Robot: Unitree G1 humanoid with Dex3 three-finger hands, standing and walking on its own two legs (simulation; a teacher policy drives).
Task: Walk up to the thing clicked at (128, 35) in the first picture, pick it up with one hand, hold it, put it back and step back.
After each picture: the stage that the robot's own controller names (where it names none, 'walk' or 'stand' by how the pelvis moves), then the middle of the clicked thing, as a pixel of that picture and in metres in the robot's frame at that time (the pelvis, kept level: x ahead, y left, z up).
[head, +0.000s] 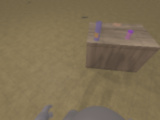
stand; (128, 34) +1.11 -0.47 -0.11
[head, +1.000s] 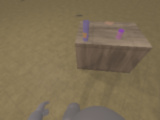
walk; (119, 34) +1.03 -0.29 -0.08
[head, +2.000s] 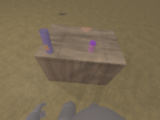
walk; (91, 46) +0.71 +0.02 -0.08
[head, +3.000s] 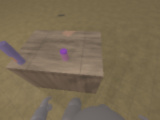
stand; (64, 55) +0.53 +0.28 -0.07
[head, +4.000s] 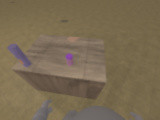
stand; (69, 59) +0.53 +0.24 -0.11
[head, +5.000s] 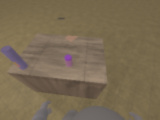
stand; (68, 61) +0.50 +0.23 -0.11
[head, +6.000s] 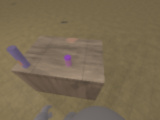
stand; (68, 60) +0.53 +0.25 -0.11
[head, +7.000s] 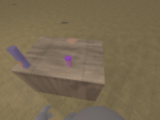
stand; (68, 61) +0.52 +0.24 -0.11
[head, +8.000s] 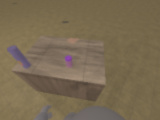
rise first; (69, 61) +0.52 +0.24 -0.11
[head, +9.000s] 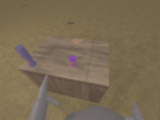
rise first; (72, 61) +0.52 +0.23 -0.11
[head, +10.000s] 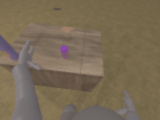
go down; (64, 52) +0.55 +0.21 -0.08
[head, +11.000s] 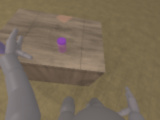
go down; (62, 45) +0.55 +0.21 -0.03
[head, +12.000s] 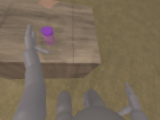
close in; (48, 36) +0.56 +0.23 +0.01
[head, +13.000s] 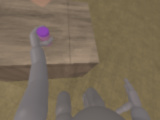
close; (45, 37) +0.55 +0.22 +0.01
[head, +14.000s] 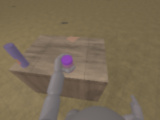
lift; (68, 64) +0.34 +0.16 +0.11
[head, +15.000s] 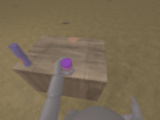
hold; (67, 67) +0.33 +0.17 +0.09
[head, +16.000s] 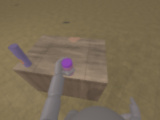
hold; (68, 67) +0.33 +0.17 +0.08
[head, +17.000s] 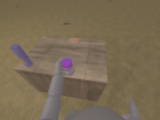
hold; (68, 67) +0.33 +0.17 +0.08
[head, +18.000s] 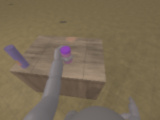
crouch; (66, 55) +0.42 +0.18 +0.11
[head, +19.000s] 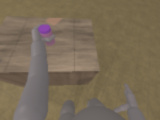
lower; (47, 35) +0.54 +0.23 +0.10
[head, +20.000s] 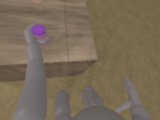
lower; (41, 35) +0.55 +0.23 +0.02
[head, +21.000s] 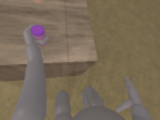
lower; (40, 36) +0.55 +0.23 +0.02
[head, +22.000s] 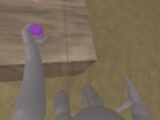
lower; (38, 35) +0.55 +0.24 +0.02
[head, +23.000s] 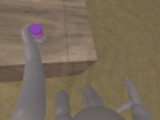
lower; (38, 35) +0.55 +0.24 +0.02
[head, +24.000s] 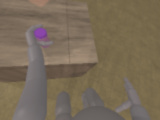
open; (43, 38) +0.54 +0.23 +0.01
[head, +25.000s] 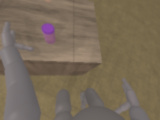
sink last; (49, 34) +0.54 +0.22 +0.01
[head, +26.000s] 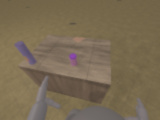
sink last; (73, 60) +0.53 +0.22 -0.06
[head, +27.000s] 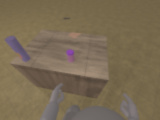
stand; (70, 56) +0.54 +0.22 -0.05
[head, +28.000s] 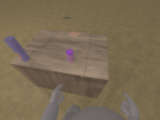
stand; (70, 56) +0.53 +0.22 -0.05
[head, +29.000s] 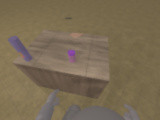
stand; (71, 56) +0.53 +0.21 -0.06
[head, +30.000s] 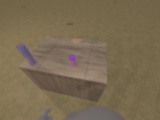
stand; (72, 61) +0.54 +0.22 -0.11
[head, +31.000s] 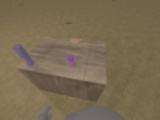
stand; (71, 61) +0.53 +0.22 -0.11
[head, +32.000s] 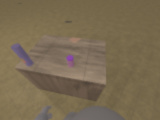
stand; (70, 61) +0.52 +0.23 -0.11
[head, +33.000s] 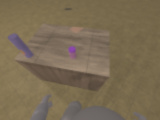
walk; (72, 52) +0.55 +0.21 -0.10
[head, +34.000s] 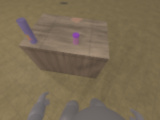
walk; (76, 38) +0.71 +0.20 -0.10
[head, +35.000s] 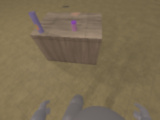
walk; (74, 26) +0.98 +0.31 -0.08
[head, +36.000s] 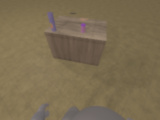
stand; (83, 28) +1.15 +0.20 -0.10
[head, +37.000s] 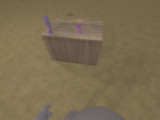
stand; (78, 29) +1.14 +0.23 -0.11
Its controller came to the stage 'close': yes
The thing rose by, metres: 0.20
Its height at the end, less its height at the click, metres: +0.00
